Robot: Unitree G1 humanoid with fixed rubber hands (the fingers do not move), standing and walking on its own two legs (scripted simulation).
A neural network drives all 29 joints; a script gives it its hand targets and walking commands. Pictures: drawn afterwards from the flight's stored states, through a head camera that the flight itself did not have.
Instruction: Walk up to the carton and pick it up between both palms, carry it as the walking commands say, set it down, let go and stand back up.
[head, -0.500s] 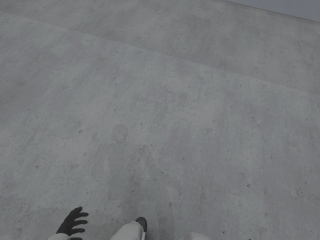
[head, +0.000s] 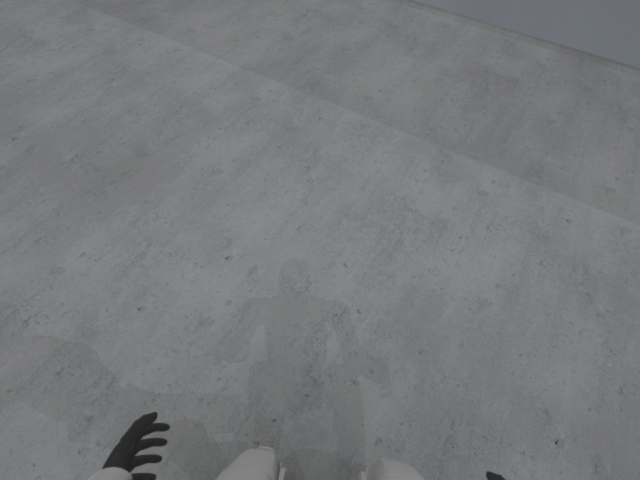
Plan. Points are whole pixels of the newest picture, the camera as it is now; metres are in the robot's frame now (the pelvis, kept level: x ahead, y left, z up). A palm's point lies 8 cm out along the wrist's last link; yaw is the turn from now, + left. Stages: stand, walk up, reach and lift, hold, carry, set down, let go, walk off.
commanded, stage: walk up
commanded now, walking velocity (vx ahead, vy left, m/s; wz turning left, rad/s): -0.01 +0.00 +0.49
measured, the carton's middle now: out of the picture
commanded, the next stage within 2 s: none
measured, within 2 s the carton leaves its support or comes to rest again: neither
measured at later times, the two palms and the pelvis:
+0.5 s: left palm out of the picture +0.04 +0.24 -0.09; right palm out of the picture +0.13 -0.25 -0.12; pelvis +0.00 -0.01 +0.02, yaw +13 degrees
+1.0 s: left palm out of the picture -0.05 +0.31 -0.12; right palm (440, 407) +0.22 -0.17 -0.10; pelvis +0.01 +0.03 +0.01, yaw +29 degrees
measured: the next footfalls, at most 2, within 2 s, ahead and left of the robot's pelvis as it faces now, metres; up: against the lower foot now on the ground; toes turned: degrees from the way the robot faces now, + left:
right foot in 0.16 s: +0.03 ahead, -0.12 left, +0.00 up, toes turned -3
left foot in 0.62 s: +0.05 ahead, +0.13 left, +0.00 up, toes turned +16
